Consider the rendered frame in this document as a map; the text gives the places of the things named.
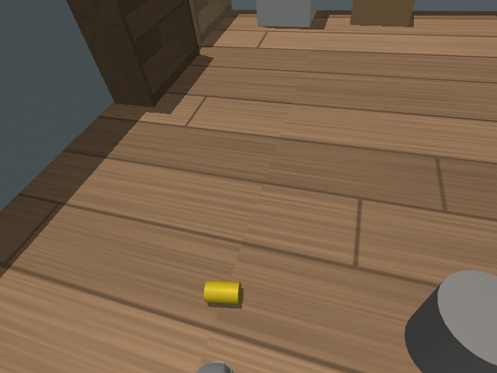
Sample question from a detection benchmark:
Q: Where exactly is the bookshelf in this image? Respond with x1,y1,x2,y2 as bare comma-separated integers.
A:
189,0,232,45
66,0,200,107

